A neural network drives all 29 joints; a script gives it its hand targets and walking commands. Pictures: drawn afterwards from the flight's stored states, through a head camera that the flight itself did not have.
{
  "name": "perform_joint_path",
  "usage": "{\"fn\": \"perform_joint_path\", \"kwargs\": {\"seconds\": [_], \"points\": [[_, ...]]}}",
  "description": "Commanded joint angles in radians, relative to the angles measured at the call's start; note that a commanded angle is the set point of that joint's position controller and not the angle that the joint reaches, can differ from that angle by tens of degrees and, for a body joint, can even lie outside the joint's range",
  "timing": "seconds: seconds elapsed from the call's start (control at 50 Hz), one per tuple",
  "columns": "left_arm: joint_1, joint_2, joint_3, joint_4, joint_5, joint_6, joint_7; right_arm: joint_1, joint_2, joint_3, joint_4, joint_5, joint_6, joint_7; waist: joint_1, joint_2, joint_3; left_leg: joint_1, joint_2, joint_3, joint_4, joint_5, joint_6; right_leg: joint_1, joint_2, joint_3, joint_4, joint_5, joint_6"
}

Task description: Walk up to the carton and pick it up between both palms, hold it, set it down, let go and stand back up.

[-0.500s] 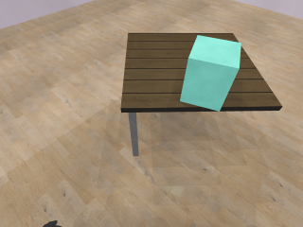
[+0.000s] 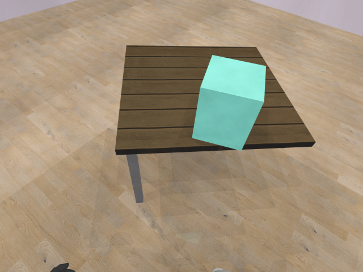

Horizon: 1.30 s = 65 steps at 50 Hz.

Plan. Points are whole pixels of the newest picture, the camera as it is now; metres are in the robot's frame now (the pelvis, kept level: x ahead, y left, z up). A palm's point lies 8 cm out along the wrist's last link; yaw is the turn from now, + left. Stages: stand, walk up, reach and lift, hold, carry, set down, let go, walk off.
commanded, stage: walk up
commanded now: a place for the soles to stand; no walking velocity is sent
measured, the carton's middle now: (227, 103) +0.73 -0.14 -0.08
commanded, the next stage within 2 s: none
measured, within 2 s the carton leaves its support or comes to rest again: neither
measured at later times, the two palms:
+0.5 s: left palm (91, 247) +0.20 +0.23 -0.10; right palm out of the picture +0.12 -0.41 -0.07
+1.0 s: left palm (118, 228) +0.24 +0.17 -0.08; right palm out of the picture +0.17 -0.46 -0.07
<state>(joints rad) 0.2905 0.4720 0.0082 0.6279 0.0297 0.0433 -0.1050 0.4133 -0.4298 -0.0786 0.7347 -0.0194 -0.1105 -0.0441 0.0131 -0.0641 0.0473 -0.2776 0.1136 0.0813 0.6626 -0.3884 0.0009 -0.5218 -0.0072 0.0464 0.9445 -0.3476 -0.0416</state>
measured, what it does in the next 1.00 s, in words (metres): walks ahead: right foot, then left foot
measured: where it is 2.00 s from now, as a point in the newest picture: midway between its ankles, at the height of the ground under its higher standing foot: outside the picture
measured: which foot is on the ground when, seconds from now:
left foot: down 0.00-0.14, up 0.16-0.46, down 0.48-0.78, up 0.80-1.00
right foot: up 0.00-0.10, down 0.12-0.50, up 0.52-0.74, down 0.76-1.00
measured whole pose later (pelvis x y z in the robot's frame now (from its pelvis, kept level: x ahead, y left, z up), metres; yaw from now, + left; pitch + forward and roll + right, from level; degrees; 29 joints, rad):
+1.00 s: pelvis +0.13 -0.13 +0.00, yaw -1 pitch +0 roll +2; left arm 0.27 0.45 0.01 0.64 0.03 0.01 -0.03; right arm 0.39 -0.43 -0.03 0.73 -0.02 -0.03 -0.03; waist 0.01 -0.06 0.07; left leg -0.42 0.04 0.00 0.87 -0.42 0.00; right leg -0.34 0.00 0.02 0.63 -0.28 -0.03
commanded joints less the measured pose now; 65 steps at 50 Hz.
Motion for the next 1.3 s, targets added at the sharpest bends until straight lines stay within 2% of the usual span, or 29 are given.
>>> {"fn": "perform_joint_path", "kwargs": {"seconds": [0.0, 0.04, 0.08, 0.1, 0.12, 0.14, 0.18, 0.22, 0.34, 0.42, 0.44, 0.48, 0.5, 0.54, 0.6, 0.66, 0.7, 0.72, 0.74, 0.76, 0.8, 0.86, 0.96, 1.04, 1.08, 1.1, 1.14, 1.22, 1.28], "points": [[-0.144, 0.117, 0.101, -0.085, 0.003, -0.037, -0.004, 0.098, -0.340, -0.095, -0.023, 0.002, -0.011, -0.015, -0.074, 0.174, -0.026, 0.235, 0.188, -0.134, -0.122, 0.600, 0.202, -0.111, -0.045, -0.067, -0.160, -0.085, 0.021], [-0.082, 0.114, 0.097, -0.068, 0.008, -0.047, -0.005, 0.038, -0.353, -0.100, -0.036, 0.008, -0.008, -0.014, -0.034, 0.198, -0.085, 0.197, 0.196, -0.098, -0.071, 0.583, 0.159, 0.021, -0.039, -0.080, -0.285, 0.002, 0.002], [0.111, 0.162, 0.130, 0.006, 0.013, -0.054, 0.012, -0.007, -0.287, -0.072, -0.047, 0.012, 0.000, -0.010, 0.078, 0.038, -0.206, 0.023, 0.116, -0.020, 0.166, 0.515, 0.099, 0.393, 0.041, -0.148, -0.379, 0.189, -0.022], [0.235, 0.205, 0.151, 0.040, 0.020, -0.056, 0.025, 0.006, -0.232, -0.047, -0.044, 0.009, 0.004, -0.010, 0.150, -0.070, -0.231, -0.131, 0.074, -0.013, 0.356, 0.310, 0.075, 0.539, 0.003, -0.063, -0.390, 0.164, -0.030], [0.203, 0.285, 0.167, 0.014, 0.024, -0.057, 0.040, -0.008, -0.150, -0.022, -0.077, 0.023, 0.011, -0.009, 0.124, -0.298, -0.160, -0.390, -0.082, 0.003, 0.479, -0.210, 0.041, 0.542, -0.223, 0.379, -0.580, 0.002, -0.061], [0.127, 0.310, 0.164, -0.005, 0.006, -0.056, 0.039, -0.012, -0.221, -0.050, -0.046, 0.031, 0.030, -0.022, 0.095, -0.199, -0.087, -0.418, -0.084, -0.076, 0.546, -0.261, 0.041, 0.388, -0.304, 0.562, -0.675, -0.231, -0.149], [0.058, 0.260, 0.150, -0.025, 0.001, -0.051, 0.044, -0.045, -0.237, -0.043, -0.036, 0.038, 0.029, -0.008, 0.052, -0.073, 0.041, -0.391, -0.027, -0.086, 0.543, -0.096, 0.034, 0.260, -0.229, 0.409, -0.655, -0.234, -0.125], [0.013, 0.222, 0.129, -0.042, -0.002, -0.055, 0.043, 0.048, -0.230, -0.043, 0.001, 0.036, 0.024, 0.005, 0.019, -0.111, 0.026, -0.330, -0.019, -0.056, 0.412, -0.045, 0.020, 0.251, -0.162, 0.255, -0.620, -0.138, -0.145], [0.051, 0.201, 0.121, -0.044, 0.005, -0.038, 0.028, 0.037, -0.213, -0.032, 0.002, 0.032, 0.009, 0.000, 0.059, -0.125, -0.023, -0.254, -0.065, 0.002, 0.145, -0.090, 0.008, 0.327, -0.167, 0.229, -0.599, -0.001, -0.210], [-0.037, 0.161, 0.104, -0.087, 0.000, -0.016, 0.026, 0.218, -0.189, -0.035, 0.068, 0.027, -0.020, -0.028, -0.033, -0.037, -0.128, 0.051, -0.109, 0.059, -0.205, 0.219, 0.017, 0.262, -0.093, 0.080, -0.343, 0.237, -0.164], [-0.071, 0.122, 0.100, -0.102, 0.004, -0.016, 0.027, 0.256, -0.205, -0.052, 0.079, 0.015, -0.024, -0.038, -0.074, 0.030, -0.129, 0.212, -0.068, -0.014, -0.226, 0.257, 0.027, 0.130, -0.066, 0.063, -0.240, 0.206, -0.122], [-0.097, 0.078, 0.094, -0.114, 0.030, -0.010, 0.041, 0.205, -0.365, -0.101, 0.024, -0.017, -0.018, -0.050, -0.059, 0.212, -0.065, 0.265, 0.309, -0.657, -0.358, 0.000, 0.212, -0.234, 0.017, -0.012, 0.088, -0.195, 0.004], [-0.095, 0.169, 0.112, -0.094, 0.031, 0.004, 0.042, 0.146, -0.422, -0.117, 0.014, -0.008, -0.014, -0.049, -0.059, 0.136, 0.005, 0.159, 0.373, -0.667, -0.353, -0.022, 0.297, -0.232, -0.032, 0.058, 0.148, -0.239, 0.016], [-0.047, 0.160, 0.115, -0.071, 0.014, -0.002, 0.040, 0.079, -0.350, -0.083, -0.022, -0.005, -0.010, -0.046, -0.011, 0.106, 0.084, 0.047, 0.327, -0.561, -0.301, 0.132, 0.309, -0.198, -0.051, 0.075, 0.207, -0.181, 0.005], [-0.012, 0.131, 0.109, -0.030, 0.001, -0.012, 0.032, 0.062, -0.294, -0.062, -0.035, -0.001, -0.005, -0.028, -0.024, 0.167, -0.017, 0.039, 0.143, -0.234, -0.151, 0.555, 0.222, -0.034, -0.039, -0.019, 0.035, -0.113, 0.022], [-0.027, 0.109, 0.094, -0.019, -0.015, -0.024, 0.045, 0.028, -0.298, -0.062, -0.042, -0.005, 0.012, -0.014, -0.033, 0.241, -0.053, -0.020, 0.122, -0.192, -0.099, 0.569, 0.214, 0.109, -0.012, -0.083, -0.117, -0.154, 0.019], [0.052, 0.132, 0.115, 0.027, -0.008, -0.040, 0.065, -0.054, -0.286, -0.054, -0.053, -0.001, 0.033, -0.009, 0.032, 0.224, -0.085, -0.129, 0.076, -0.160, 0.037, 0.412, 0.156, 0.312, 0.014, -0.108, -0.345, 0.060, 0.005], [0.105, 0.157, 0.127, 0.062, 0.001, -0.045, 0.079, -0.034, -0.217, -0.030, -0.050, 0.000, 0.045, -0.009, 0.051, 0.070, -0.093, -0.183, 0.040, -0.144, 0.172, 0.301, 0.124, 0.393, 0.020, -0.050, -0.444, 0.061, 0.018], [0.094, 0.205, 0.132, 0.051, 0.029, -0.054, 0.086, 0.008, -0.142, -0.005, -0.055, 0.008, 0.051, -0.009, 0.045, -0.114, -0.077, -0.358, -0.050, -0.108, 0.300, 0.073, 0.075, 0.459, -0.137, 0.178, -0.527, 0.065, -0.021], [0.040, 0.264, 0.134, 0.019, 0.006, -0.061, 0.096, -0.018, -0.124, 0.007, -0.044, 0.016, 0.063, -0.014, 0.026, -0.175, 0.002, -0.409, -0.150, -0.097, 0.373, -0.180, 0.033, 0.305, -0.328, 0.479, -0.677, -0.054, -0.052], [-0.021, 0.262, 0.143, 0.023, -0.001, -0.059, 0.093, -0.060, -0.240, -0.023, -0.009, 0.016, 0.074, -0.018, 0.028, -0.020, 0.056, -0.375, -0.102, -0.169, 0.434, -0.123, 0.039, 0.212, -0.302, 0.436, -0.683, -0.348, -0.073], [-0.105, 0.168, 0.104, 0.015, -0.007, -0.065, 0.090, 0.046, -0.202, -0.019, 0.054, 0.020, 0.071, 0.015, -0.026, -0.098, 0.005, -0.256, -0.059, -0.115, 0.305, -0.015, 0.013, 0.241, -0.189, 0.218, -0.640, -0.202, -0.086], [-0.046, 0.169, 0.097, 0.029, -0.008, -0.066, 0.088, -0.010, -0.156, 0.001, 0.029, 0.015, 0.049, 0.022, 0.019, -0.024, -0.063, -0.172, -0.091, -0.059, 0.068, -0.044, 0.010, 0.366, -0.207, 0.125, -0.469, 0.278, -0.162], [-0.088, 0.125, 0.082, 0.002, -0.029, -0.048, 0.088, 0.015, -0.172, -0.008, 0.034, 0.002, 0.023, 0.002, -0.020, 0.021, -0.138, 0.018, -0.102, -0.057, -0.174, 0.261, 0.027, 0.340, -0.157, 0.037, -0.264, 0.511, -0.105], [-0.099, 0.100, 0.073, 0.000, -0.041, -0.039, 0.088, -0.054, -0.264, -0.028, 0.006, -0.009, 0.020, -0.001, 0.005, 0.180, -0.103, 0.068, 0.096, -0.409, -0.205, 0.354, 0.110, 0.106, -0.039, -0.012, -0.192, 0.054, -0.014], [-0.070, 0.110, 0.071, 0.031, -0.036, -0.030, 0.090, -0.095, -0.292, -0.021, -0.003, 0.008, 0.023, 0.003, 0.002, 0.172, -0.075, -0.050, 0.174, -0.468, -0.204, 0.290, 0.203, 0.170, -0.009, -0.034, -0.192, -0.130, 0.005], [-0.063, 0.112, 0.074, 0.037, -0.026, -0.031, 0.087, -0.145, -0.276, -0.006, -0.007, 0.002, 0.033, 0.005, 0.031, 0.208, 0.019, -0.248, 0.134, -0.421, -0.199, 0.199, 0.186, 0.275, -0.016, -0.011, -0.270, -0.146, -0.018], [-0.091, 0.172, 0.092, 0.051, -0.005, -0.051, 0.080, -0.134, -0.197, 0.011, -0.001, 0.014, 0.050, 0.019, -0.010, 0.037, -0.024, -0.236, -0.079, -0.198, -0.068, 0.006, 0.055, 0.270, -0.140, 0.163, -0.516, -0.201, -0.077], [-0.151, 0.180, 0.087, 0.056, -0.005, -0.047, 0.078, -0.107, -0.203, 0.005, 0.029, 0.012, 0.050, 0.023, -0.046, 0.058, -0.021, -0.088, -0.087, -0.179, -0.082, -0.017, 0.055, 0.146, -0.144, 0.123, -0.523, -0.267, -0.073]]}}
